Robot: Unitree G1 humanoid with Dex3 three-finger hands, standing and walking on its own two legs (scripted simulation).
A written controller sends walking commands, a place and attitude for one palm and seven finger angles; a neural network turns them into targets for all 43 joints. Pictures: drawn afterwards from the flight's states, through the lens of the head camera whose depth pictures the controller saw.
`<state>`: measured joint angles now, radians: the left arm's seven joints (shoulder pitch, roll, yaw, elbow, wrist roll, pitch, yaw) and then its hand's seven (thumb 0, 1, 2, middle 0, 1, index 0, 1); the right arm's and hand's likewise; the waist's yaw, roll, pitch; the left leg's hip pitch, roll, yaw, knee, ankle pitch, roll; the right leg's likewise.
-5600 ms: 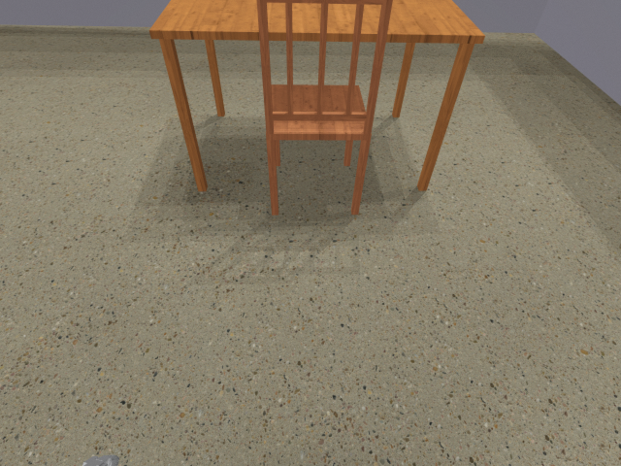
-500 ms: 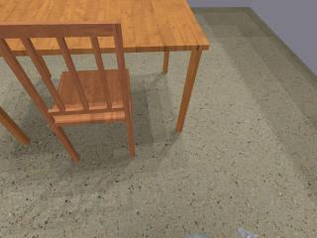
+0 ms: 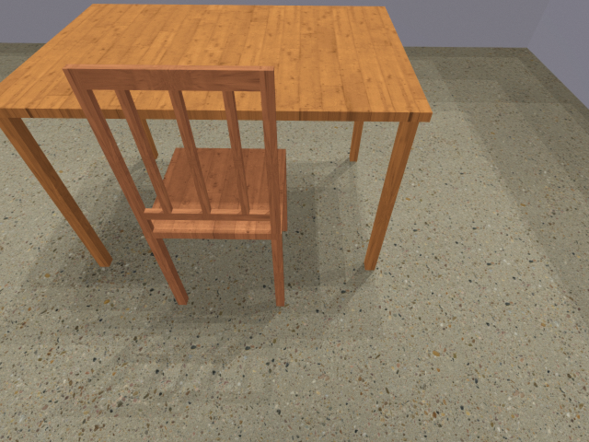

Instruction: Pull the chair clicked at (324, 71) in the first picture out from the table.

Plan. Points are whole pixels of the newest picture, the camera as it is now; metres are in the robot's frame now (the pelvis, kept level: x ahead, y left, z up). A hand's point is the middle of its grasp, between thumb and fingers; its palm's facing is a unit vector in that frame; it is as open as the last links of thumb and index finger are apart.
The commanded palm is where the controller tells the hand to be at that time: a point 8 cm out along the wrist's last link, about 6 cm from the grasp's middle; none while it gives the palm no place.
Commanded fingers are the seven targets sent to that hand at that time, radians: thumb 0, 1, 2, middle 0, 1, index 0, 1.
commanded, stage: take the last steps up to it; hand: left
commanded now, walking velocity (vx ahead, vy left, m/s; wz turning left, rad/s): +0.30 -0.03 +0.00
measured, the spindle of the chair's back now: (193, 159) +0.72 +0.31 -0.07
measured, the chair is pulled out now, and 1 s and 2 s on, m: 0.00 0.00 0.00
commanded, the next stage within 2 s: come to a stop and stand still in 0.70 s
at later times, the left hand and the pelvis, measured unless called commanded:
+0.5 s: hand (207, 402) +0.22 +0.17 -0.19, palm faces -0.02 -0.98 -0.19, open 7.4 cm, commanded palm none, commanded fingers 0.00 0.90 0.90 -0.20 -0.30 -0.20 -0.30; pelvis +0.14 -0.01 -0.02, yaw -1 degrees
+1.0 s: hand (216, 367) +0.27 +0.17 -0.19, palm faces +0.05 -0.99 -0.15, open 7.4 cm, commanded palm none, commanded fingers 0.00 0.90 0.90 -0.20 -0.30 -0.20 -0.30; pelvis +0.27 +0.01 +0.00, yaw -1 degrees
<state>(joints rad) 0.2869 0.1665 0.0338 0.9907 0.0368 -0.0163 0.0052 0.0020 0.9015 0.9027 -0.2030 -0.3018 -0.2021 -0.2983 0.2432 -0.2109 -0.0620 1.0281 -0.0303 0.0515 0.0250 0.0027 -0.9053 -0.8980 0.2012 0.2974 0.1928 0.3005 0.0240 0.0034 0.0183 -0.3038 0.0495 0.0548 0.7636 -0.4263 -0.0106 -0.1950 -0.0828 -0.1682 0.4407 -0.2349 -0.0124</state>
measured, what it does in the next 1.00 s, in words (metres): walks ahead: left foot, then right foot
